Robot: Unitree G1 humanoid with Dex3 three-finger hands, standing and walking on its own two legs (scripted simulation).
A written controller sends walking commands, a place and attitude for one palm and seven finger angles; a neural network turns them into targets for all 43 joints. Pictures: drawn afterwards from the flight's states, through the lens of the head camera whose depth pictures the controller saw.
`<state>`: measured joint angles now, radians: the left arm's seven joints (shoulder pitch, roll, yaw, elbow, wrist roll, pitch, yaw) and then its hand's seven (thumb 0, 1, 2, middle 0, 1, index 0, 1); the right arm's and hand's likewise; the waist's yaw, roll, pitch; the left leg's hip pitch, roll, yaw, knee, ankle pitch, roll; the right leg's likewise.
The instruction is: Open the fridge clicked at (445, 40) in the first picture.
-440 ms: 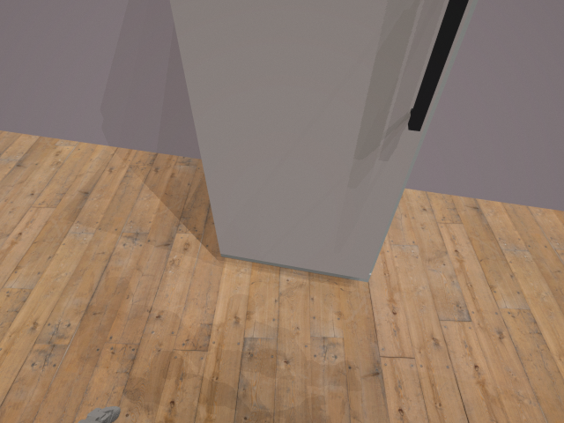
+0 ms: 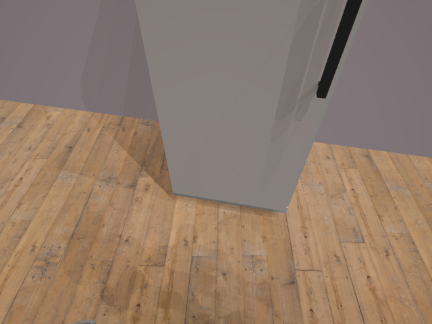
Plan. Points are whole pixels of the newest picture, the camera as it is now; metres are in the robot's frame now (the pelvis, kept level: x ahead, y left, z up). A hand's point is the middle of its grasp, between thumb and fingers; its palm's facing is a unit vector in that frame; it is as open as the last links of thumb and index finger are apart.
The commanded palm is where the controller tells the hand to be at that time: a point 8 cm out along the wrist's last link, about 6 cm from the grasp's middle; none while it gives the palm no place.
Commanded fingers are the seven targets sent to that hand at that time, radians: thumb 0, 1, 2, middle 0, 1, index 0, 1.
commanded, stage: stand and wait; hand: right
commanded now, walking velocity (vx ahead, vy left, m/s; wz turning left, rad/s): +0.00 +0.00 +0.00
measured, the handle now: (344, 22) +0.74 -0.27 +0.24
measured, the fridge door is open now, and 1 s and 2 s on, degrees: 0 0 0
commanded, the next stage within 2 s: look at it before walking up in 0.38 s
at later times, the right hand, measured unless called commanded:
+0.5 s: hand out of the picture +0.08 -0.24 -0.15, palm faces -0.03 +0.94 -0.34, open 7.4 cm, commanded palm none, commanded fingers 0.00 -0.90 -0.90 0.20 0.30 0.20 0.30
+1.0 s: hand out of the picture +0.07 -0.24 -0.15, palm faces -0.03 +0.94 -0.33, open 7.4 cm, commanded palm none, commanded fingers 0.00 -0.90 -0.90 0.20 0.30 0.20 0.30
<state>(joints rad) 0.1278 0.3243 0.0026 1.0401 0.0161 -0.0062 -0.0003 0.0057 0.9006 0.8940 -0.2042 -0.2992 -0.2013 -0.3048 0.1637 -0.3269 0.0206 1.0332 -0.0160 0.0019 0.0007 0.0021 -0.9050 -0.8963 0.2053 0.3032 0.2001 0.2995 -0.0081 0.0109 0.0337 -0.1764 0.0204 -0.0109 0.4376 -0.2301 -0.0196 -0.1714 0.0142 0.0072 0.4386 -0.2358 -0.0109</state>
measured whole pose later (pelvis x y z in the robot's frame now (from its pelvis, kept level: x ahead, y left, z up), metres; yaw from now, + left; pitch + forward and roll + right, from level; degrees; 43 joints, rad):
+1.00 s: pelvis +0.00 +0.01 +0.00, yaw +0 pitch -2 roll +0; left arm 0.12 0.33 0.00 1.11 0.01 -0.01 0.00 0.01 0.90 0.89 -0.20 -0.30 -0.20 -0.30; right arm 0.14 -0.34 0.01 1.09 -0.02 -0.01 0.00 0.00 -0.91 -0.90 0.20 0.30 0.20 0.30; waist -0.01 0.00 0.04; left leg -0.14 0.01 -0.01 0.37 -0.20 -0.01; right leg -0.13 0.00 0.01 0.36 -0.20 0.00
